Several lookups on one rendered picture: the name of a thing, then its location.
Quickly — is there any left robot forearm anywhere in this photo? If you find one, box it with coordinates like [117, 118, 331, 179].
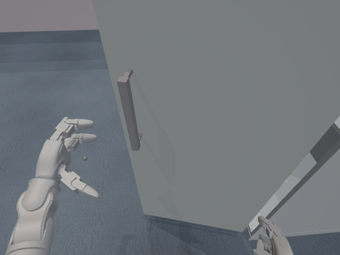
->
[5, 177, 61, 255]

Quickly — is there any fridge door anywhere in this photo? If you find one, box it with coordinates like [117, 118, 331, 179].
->
[92, 0, 340, 232]

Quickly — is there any robot left hand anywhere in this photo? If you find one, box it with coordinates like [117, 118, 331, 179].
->
[35, 117, 99, 200]

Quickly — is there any robot right hand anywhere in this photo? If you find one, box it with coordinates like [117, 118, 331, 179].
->
[253, 216, 294, 255]

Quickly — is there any handle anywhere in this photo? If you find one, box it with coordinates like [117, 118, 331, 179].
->
[117, 68, 142, 151]

